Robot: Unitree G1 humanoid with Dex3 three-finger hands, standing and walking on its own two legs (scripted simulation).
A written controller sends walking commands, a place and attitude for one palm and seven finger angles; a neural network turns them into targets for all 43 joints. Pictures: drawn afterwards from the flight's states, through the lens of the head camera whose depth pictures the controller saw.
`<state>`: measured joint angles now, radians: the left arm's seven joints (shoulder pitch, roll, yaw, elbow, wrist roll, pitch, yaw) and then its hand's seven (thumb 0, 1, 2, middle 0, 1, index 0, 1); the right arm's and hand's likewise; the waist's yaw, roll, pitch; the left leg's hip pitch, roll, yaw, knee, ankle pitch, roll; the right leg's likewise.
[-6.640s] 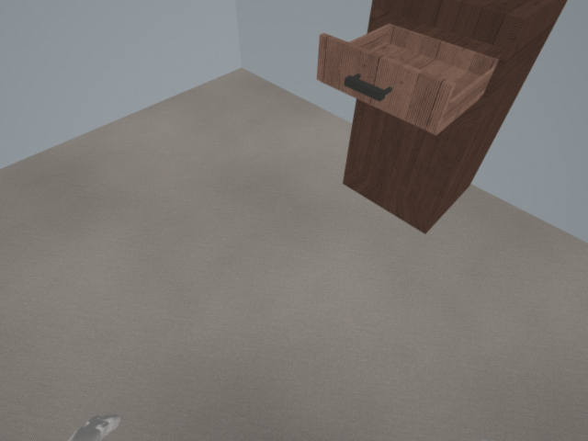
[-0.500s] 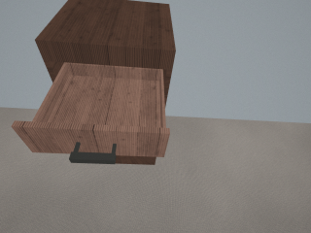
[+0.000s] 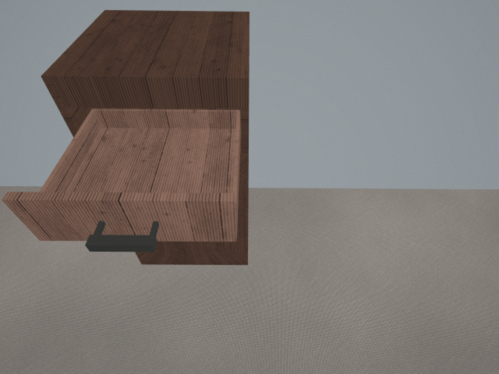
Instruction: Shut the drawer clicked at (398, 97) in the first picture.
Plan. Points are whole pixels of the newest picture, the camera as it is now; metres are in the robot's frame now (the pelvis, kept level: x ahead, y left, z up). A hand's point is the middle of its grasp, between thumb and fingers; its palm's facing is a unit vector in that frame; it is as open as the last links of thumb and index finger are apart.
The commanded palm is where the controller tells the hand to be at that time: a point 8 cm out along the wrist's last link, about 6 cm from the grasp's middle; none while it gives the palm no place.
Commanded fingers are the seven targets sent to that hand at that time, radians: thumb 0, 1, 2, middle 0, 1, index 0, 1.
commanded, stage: come to a stop and stand still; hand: left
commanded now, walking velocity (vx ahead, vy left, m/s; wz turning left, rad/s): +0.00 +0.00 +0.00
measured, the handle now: (125, 234) +0.37 +0.26 -0.03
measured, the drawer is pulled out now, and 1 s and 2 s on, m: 0.30 0.30 0.30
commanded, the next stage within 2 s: look again from close up in 0.12 s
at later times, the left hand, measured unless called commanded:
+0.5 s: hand out of the picture +0.00 +0.21 -0.19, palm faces +0.04 -0.98 -0.18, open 7.4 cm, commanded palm none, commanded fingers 0.00 0.90 0.90 -0.20 -0.30 -0.20 -0.30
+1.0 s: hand out of the picture +0.00 +0.24 -0.18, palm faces -0.03 -0.98 -0.18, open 7.4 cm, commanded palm none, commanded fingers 0.00 0.90 0.90 -0.20 -0.30 -0.20 -0.30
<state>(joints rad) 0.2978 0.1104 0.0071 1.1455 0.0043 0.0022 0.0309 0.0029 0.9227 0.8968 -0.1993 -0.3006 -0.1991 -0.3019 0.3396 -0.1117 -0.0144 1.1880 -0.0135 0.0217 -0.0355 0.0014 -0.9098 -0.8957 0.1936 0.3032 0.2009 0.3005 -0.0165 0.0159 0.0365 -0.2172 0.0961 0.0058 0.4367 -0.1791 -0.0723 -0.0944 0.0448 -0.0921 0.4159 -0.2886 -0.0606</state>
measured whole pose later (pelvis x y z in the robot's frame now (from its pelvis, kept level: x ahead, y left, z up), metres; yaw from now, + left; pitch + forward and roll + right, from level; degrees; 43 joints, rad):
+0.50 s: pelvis +0.01 +0.05 -0.01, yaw +0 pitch -2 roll -1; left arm 0.33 0.15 0.00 1.08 0.02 -0.01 0.05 0.00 0.91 0.90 -0.20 -0.30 -0.20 -0.30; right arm 0.27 -0.16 -0.01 1.06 -0.01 -0.02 -0.04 0.01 -0.94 -0.90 0.19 0.30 0.20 0.30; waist 0.01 -0.01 0.01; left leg -0.24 0.01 0.06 0.57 -0.30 0.04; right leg -0.13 -0.01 -0.07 0.50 -0.34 0.00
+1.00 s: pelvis +0.02 +0.07 +0.00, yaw -1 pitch +0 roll +1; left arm 0.34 0.17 -0.01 1.10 0.03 0.01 0.02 0.00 0.91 0.90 -0.20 -0.30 -0.20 -0.30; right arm 0.31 -0.14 0.01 1.11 -0.02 -0.01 -0.02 0.00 -0.91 -0.90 0.20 0.30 0.20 0.30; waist 0.00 -0.03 0.01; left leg -0.21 -0.06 0.10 0.47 -0.27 0.08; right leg -0.16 -0.07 -0.03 0.52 -0.37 -0.01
